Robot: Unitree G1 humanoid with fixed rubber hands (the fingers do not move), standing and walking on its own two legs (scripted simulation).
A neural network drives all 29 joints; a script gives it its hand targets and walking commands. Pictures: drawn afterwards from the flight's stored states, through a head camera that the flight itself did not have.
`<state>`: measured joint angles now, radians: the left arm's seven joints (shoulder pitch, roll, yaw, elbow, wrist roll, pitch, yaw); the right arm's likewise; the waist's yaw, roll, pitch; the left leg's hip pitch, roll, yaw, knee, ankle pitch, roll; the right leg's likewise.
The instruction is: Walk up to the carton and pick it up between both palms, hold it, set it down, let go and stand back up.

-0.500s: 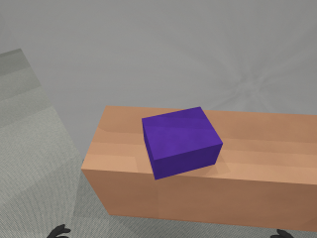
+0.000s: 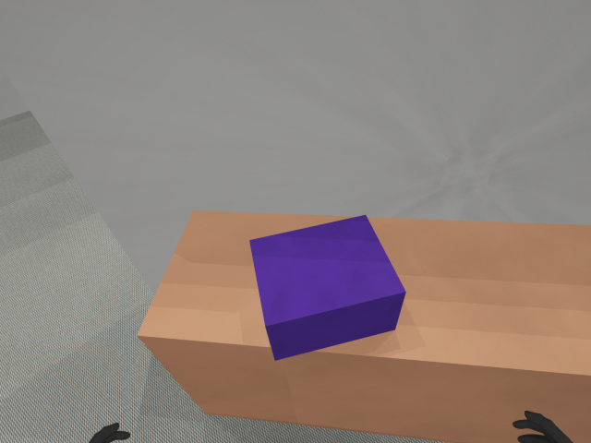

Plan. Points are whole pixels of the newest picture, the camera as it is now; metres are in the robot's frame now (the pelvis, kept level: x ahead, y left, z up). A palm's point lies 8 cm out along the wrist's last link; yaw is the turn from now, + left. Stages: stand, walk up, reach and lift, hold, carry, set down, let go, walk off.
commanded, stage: walk up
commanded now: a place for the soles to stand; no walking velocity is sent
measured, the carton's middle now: (322, 284) +0.45 +0.01 -0.14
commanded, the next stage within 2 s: reach and lift in 0.88 s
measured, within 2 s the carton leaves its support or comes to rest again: neither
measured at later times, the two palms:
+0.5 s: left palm out of the picture +0.14 +0.32 -0.08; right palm out of the picture +0.12 -0.30 -0.08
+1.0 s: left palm out of the picture +0.15 +0.33 -0.08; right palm out of the picture +0.13 -0.29 -0.09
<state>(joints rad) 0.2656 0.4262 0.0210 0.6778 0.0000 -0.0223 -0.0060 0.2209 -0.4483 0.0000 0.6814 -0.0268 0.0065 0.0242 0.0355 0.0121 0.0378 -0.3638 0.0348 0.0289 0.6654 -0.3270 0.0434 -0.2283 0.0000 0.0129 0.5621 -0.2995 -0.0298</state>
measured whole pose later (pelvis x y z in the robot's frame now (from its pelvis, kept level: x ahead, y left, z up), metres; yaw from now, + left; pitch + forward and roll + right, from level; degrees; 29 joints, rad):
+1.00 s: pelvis +0.02 +0.02 -0.01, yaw +0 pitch -3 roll +0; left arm 0.17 0.41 0.04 0.67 0.00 0.22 0.01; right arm 0.17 -0.39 -0.07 0.91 -0.06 -0.20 0.06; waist -0.01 -0.01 0.06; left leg -0.25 0.04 0.03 0.57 -0.26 -0.02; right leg -0.20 0.00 0.02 0.60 -0.34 -0.01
